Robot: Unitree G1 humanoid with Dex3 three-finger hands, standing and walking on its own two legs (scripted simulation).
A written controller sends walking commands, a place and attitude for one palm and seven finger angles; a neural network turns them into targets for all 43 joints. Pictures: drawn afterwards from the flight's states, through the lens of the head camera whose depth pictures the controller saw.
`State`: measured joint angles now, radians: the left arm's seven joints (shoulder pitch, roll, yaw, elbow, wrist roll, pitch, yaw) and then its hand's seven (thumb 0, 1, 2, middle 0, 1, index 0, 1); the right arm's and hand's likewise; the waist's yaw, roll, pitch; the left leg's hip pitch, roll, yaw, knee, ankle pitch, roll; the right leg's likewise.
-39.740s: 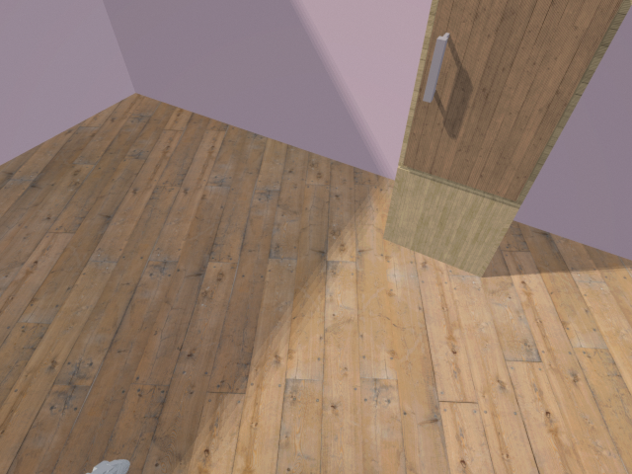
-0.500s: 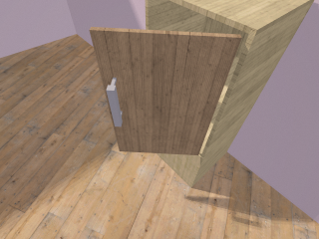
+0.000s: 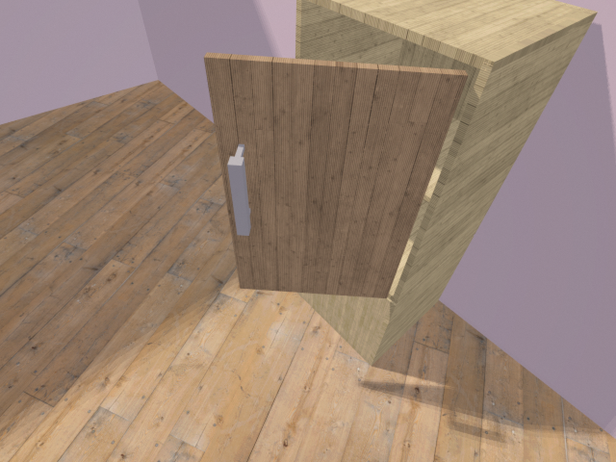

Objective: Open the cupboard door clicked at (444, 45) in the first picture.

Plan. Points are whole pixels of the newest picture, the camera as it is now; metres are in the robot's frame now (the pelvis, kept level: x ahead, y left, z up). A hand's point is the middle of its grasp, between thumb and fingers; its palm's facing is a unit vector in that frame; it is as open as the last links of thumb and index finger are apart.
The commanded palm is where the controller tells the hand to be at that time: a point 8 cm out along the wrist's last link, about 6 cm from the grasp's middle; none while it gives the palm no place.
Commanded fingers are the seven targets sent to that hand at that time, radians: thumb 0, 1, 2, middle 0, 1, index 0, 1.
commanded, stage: raise the hand with hooked fingers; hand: left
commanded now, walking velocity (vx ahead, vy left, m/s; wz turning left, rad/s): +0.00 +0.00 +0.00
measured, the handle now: (242, 191) +0.56 +0.16 +0.02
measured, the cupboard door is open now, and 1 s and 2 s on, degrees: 45 45 45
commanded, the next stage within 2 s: none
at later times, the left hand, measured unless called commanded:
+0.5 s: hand out of the picture +0.13 +0.19 -0.07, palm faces +0.11 -0.99 +0.02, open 9.0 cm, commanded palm +0.14 +0.25 -0.03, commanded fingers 0.00 0.29 0.64 -0.24 -0.69 -0.24 -0.69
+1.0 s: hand (135, 374) +0.22 +0.24 +0.00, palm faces +0.07 -0.99 -0.08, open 12.1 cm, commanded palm +0.19 +0.28 +0.00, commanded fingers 0.00 -0.29 0.39 -0.28 -1.07 -0.28 -1.07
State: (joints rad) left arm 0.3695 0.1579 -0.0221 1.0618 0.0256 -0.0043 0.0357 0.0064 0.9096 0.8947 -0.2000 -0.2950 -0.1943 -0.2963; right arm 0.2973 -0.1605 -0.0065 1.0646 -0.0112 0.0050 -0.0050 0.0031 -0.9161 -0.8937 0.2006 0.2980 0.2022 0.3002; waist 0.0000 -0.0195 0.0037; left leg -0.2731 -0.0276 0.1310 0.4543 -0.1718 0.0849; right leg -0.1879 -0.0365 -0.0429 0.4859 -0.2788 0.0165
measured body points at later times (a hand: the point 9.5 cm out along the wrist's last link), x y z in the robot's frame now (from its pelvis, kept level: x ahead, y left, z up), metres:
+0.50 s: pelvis -0.02 -0.03 -0.08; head +0.01 +0.01 +0.37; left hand +0.12 +0.25 -0.07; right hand +0.21 -0.27 -0.09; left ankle +0.05 +0.06 -0.74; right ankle -0.01 -0.13 -0.74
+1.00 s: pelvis +0.01 -0.02 -0.07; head +0.06 -0.01 +0.38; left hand +0.21 +0.29 +0.00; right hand +0.18 -0.26 -0.15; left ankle +0.05 +0.06 -0.74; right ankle -0.01 -0.13 -0.74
